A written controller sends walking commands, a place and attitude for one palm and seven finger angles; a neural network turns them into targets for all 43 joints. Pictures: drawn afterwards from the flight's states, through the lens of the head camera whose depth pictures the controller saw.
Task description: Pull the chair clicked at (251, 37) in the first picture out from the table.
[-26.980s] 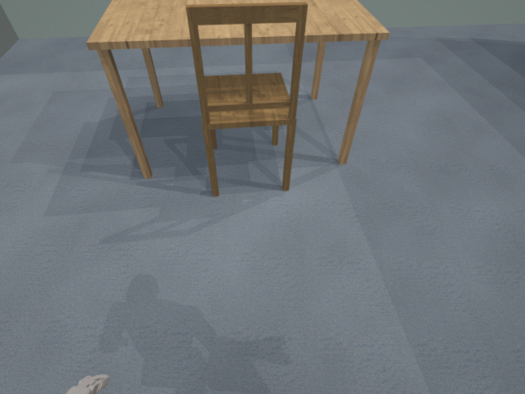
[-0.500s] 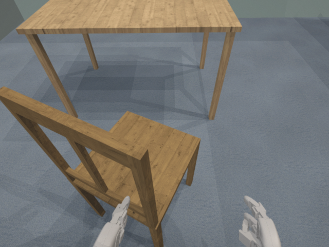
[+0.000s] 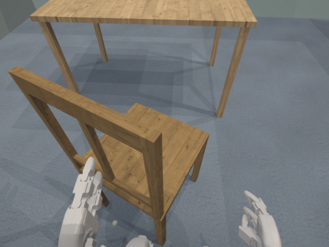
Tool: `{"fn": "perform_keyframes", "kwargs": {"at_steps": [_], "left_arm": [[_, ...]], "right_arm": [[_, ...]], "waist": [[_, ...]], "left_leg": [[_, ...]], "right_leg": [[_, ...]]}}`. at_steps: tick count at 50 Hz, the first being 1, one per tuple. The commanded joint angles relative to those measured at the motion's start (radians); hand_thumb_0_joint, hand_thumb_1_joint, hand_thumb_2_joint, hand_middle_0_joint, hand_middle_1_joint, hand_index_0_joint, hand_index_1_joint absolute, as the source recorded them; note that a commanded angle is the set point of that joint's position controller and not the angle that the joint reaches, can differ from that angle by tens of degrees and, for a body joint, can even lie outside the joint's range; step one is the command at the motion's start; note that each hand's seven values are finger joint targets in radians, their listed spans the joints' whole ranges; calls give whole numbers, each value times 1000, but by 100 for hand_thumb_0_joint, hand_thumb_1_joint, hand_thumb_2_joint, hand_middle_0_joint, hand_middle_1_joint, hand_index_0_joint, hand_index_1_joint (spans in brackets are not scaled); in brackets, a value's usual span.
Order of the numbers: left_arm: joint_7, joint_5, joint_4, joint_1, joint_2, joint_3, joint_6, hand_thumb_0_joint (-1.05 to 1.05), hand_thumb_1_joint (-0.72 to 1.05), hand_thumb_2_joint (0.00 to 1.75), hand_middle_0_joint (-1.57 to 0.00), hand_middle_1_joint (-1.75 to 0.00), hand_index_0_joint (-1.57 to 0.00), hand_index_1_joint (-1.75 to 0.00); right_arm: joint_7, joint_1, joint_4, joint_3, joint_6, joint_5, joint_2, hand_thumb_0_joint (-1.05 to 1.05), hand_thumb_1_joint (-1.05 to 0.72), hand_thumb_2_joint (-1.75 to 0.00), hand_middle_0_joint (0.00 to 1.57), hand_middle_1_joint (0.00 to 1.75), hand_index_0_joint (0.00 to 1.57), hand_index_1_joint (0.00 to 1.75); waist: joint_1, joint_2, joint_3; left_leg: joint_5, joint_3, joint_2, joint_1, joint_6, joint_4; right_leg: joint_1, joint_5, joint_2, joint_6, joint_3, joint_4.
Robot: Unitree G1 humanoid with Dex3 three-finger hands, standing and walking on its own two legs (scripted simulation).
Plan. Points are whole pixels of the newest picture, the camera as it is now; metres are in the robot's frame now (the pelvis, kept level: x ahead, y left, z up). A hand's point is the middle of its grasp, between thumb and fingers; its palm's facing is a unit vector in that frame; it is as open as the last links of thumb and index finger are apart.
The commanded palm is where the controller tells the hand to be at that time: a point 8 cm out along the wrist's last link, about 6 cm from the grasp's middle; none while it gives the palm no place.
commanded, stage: draw the hand back to the body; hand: left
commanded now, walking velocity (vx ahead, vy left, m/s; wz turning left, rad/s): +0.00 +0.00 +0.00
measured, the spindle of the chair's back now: (99, 153) +0.36 +0.21 +0.00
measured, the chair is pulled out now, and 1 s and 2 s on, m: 0.67 0.67 0.67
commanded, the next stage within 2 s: step back with the hand held close in 1.32 s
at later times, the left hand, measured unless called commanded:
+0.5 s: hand (67, 204) +0.17 +0.18 +0.14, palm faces +0.19 -0.91 -0.37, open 15.4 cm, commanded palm +0.14 +0.23 +0.18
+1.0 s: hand out of the picture +0.24 +0.26 +0.26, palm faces +0.47 -0.76 -0.44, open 8.7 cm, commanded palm +0.19 +0.29 +0.26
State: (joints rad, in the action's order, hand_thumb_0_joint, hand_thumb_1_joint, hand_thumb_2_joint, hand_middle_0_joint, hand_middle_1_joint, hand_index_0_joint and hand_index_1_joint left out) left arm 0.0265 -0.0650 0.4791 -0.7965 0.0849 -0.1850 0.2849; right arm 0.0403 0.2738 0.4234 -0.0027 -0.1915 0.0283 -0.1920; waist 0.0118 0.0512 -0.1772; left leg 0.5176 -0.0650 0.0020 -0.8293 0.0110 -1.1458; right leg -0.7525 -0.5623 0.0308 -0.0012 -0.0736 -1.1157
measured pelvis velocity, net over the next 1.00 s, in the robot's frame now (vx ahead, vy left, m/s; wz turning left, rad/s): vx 0.04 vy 0.00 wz -0.02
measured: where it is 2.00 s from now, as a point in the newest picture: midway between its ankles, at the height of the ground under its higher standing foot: outside the picture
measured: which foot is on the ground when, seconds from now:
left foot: down 0.00-1.00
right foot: down 0.00-1.00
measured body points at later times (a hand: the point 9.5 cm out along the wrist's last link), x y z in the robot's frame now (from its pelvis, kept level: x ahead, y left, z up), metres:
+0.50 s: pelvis +0.02 -0.01 +0.05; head +0.01 -0.04 +0.50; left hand +0.16 +0.22 +0.16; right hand +0.19 -0.24 -0.03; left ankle +0.03 +0.12 -0.65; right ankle +0.00 -0.12 -0.65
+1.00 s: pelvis +0.04 +0.00 +0.08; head +0.03 -0.03 +0.53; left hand +0.21 +0.30 +0.28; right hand +0.23 -0.22 +0.00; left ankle +0.03 +0.12 -0.65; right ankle +0.00 -0.12 -0.65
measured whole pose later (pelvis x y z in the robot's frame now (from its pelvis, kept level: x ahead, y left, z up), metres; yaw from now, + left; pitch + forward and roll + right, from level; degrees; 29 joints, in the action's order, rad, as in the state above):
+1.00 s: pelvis +0.04 +0.00 +0.08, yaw -1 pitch -3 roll +0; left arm 0.15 -0.06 0.44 -0.48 0.38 0.36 0.05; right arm 0.11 0.19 0.63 -0.03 -0.13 0.02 -0.21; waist 0.07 0.07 0.00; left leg 0.31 -0.02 0.00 -0.16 0.01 -0.51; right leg -0.10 -0.34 0.02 -0.01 -0.04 -0.49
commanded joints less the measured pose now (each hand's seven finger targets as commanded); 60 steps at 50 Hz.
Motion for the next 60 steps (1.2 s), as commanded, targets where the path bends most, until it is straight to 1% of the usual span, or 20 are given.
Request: {"fn": "perform_keyframes", "kwargs": {"at_steps": [1,4,6,7,9,12,13,14,15,17,21,26,30,37,46,51,52,55,57,60], "left_arm": [[-64,25,101,-137,98,28,126,0,-55,20,0,0,0,0],[-95,-11,173,-108,149,101,39,0,-55,20,0,0,0,0],[-87,-55,224,-70,182,182,-1,0,-55,20,0,0,0,0],[-80,-84,277,-40,170,186,-2,0,-55,20,0,0,0,0],[-62,-133,321,11,183,237,12,0,-48,24,-1,-2,-1,-2],[-71,-166,317,59,188,258,56,0,-37,29,-2,-4,-2,-4],[25,1,257,-38,382,306,-79,0,-33,31,-3,-5,-3,-5],[52,6,332,-27,267,235,-131,0,-30,32,-4,-5,-4,-5],[67,16,308,-15,265,240,-157,0,-26,34,-4,-6,-4,-6],[86,30,223,-21,248,247,-200,0,-19,37,-5,-8,-5,-8],[117,37,196,38,333,349,-212,0,-4,44,-7,-10,-7,-10],[142,33,277,122,401,433,-198,0,14,53,-10,-14,-10,-14],[148,26,262,152,387,452,-196,0,28,60,-12,-17,-12,-17],[143,17,178,212,400,538,-192,0,54,73,-15,-22,-15,-22],[148,5,190,382,502,685,-177,0,86,88,-19,-29,-19,-29],[121,-2,33,327,390,614,-196,0,90,90,-20,-30,-20,-30],[117,-5,42,337,392,606,-194,0,90,90,-20,-30,-20,-30],[119,0,118,363,445,640,-181,0,90,90,-20,-30,-20,-30],[122,2,192,379,472,651,-171,0,90,90,-20,-30,-20,-30],[133,9,252,374,492,666,-167,0,90,90,-20,-30,-20,-30]], "right_arm": [[-11,-122,-162,62,-24,5,-94,0,-90,-90,20,30,20,30],[7,-137,-207,54,17,26,-93,0,-90,-90,20,30,20,30],[31,-147,-210,49,28,37,-86,0,-90,-90,20,30,20,30],[39,-140,-211,41,21,41,-80,0,-90,-90,20,30,20,30],[54,-124,-186,35,-1,43,-74,0,-90,-90,20,30,20,30],[65,-98,-130,31,-50,42,-80,0,-90,-90,20,30,20,30],[95,-83,-130,30,-9,19,-76,0,-90,-90,20,30,20,30],[102,-74,-153,17,1,13,-63,0,-90,-90,20,30,20,30],[105,-76,-140,23,4,15,-67,0,-90,-90,20,30,20,30],[109,-90,-107,18,22,11,-67,0,-90,-90,20,30,20,30],[122,-136,-85,13,31,7,-77,0,-90,-90,20,30,20,30],[124,-151,-70,0,6,6,-84,0,-90,-90,20,30,20,30],[117,-152,-39,-4,-14,4,-85,0,-90,-90,20,30,20,30],[99,-182,9,5,-6,0,-94,0,-90,-90,20,30,20,30],[79,-199,52,7,-5,-10,-106,0,-90,-90,20,30,20,30],[61,-215,67,18,24,-9,-110,0,-90,-90,20,30,20,30],[57,-215,63,18,31,-9,-115,0,-90,-90,20,30,20,30],[54,-217,53,26,32,-14,-120,0,-90,-90,20,30,20,30],[54,-217,49,20,26,-16,-116,0,-90,-90,20,30,20,30],[54,-210,50,14,7,-15,-107,0,-90,-90,20,30,20,30]], "waist": [[7,-50,-15],[12,-89,-67],[21,-76,-84],[14,-52,-83],[8,-70,-67],[-14,-76,-50],[48,-46,-67],[13,-22,-31],[9,-48,-5],[10,-35,71],[26,-95,116],[37,-3,71],[31,18,93],[37,-44,124],[49,38,91],[44,-44,155],[43,-68,150],[50,-33,84],[55,37,40],[55,91,37]], "left_leg": [[-145,19,2,70,-31,182],[-87,36,9,106,-39,218],[-84,39,9,131,-42,229],[-97,39,10,153,-44,236],[-121,29,9,177,-45,242],[-186,21,5,218,-47,249],[-210,35,-36,265,-38,292],[-230,40,-26,299,-43,314],[-234,39,-29,312,-39,321],[-242,45,-29,333,-40,346],[-231,45,-29,395,-42,417],[-263,37,-21,512,-39,514],[-326,38,-21,576,-35,564],[-435,49,-29,646,-35,633],[-594,54,-38,735,-27,688],[-591,60,-45,729,-30,715],[-584,62,-46,732,-32,720],[-588,65,-43,763,-36,727],[-613,60,-39,780,-32,731],[-639,54,-39,794,-24,733]], "right_leg": [[0,122,-31,25,-3,171],[82,65,-22,16,27,230],[113,50,-25,12,30,261],[120,66,-24,10,25,272],[131,81,-27,8,19,304],[142,157,-30,5,9,327],[195,185,12,30,94,386],[207,225,23,23,64,399],[202,236,24,19,55,409],[217,247,20,17,45,442],[276,232,21,13,45,528],[379,281,21,18,35,566],[432,363,16,15,27,595],[520,497,12,9,25,643],[626,629,13,15,27,687],[625,623,10,8,15,711],[630,625,12,5,15,713],[659,630,15,5,24,718],[688,638,15,10,29,718],[686,624,10,15,26,722]]}}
